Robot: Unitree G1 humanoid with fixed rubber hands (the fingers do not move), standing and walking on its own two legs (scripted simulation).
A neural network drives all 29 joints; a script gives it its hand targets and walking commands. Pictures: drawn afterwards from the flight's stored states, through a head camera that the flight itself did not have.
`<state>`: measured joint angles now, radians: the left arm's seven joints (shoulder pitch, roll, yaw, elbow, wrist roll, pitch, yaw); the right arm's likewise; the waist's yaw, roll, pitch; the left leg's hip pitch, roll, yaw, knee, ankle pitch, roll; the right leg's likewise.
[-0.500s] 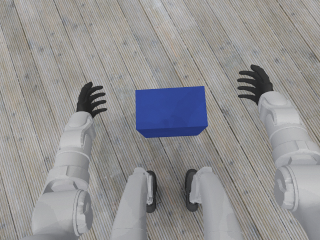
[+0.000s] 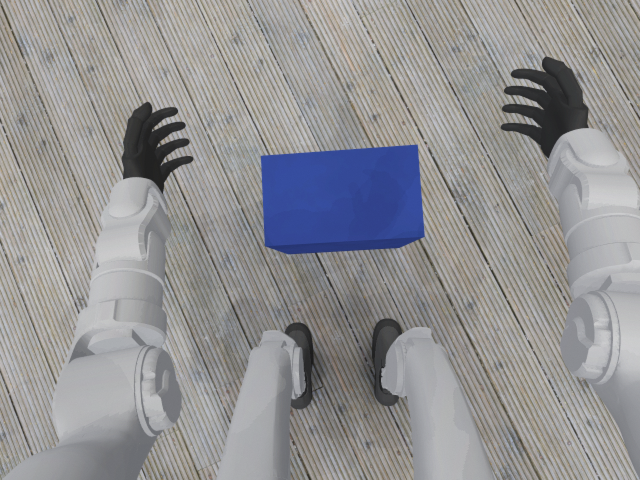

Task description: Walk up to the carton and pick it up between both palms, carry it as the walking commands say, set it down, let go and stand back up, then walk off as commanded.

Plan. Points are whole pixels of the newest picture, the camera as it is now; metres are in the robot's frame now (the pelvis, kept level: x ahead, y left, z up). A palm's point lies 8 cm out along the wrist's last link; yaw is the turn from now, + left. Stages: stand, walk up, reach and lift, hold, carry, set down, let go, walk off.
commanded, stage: reach and lift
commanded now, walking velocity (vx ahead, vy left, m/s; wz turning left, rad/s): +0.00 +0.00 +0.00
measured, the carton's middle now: (341, 209) +0.47 +0.00 -0.49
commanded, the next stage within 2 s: none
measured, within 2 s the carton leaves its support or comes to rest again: neither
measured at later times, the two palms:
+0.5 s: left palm (198, 202) +0.45 +0.23 -0.25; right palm (498, 174) +0.48 -0.24 -0.26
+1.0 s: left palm (230, 218) +0.45 +0.22 -0.40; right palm (462, 199) +0.47 -0.23 -0.41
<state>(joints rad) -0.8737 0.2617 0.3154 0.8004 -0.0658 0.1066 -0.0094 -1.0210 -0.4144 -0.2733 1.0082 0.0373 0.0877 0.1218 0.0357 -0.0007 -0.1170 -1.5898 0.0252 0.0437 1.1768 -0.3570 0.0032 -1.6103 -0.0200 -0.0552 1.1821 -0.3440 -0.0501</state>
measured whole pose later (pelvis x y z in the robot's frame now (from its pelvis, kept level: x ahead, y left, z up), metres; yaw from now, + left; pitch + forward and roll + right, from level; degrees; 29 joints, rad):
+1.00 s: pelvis -0.04 +0.00 -0.25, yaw +0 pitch +38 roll +2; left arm -1.16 0.33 0.19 1.01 -0.24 0.04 0.09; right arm -1.24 -0.49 -0.07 1.11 0.24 0.05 -0.02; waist 0.03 0.01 0.22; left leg -2.22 0.05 0.05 2.13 -0.58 0.02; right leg -2.26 -0.05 -0.05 2.13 -0.54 -0.08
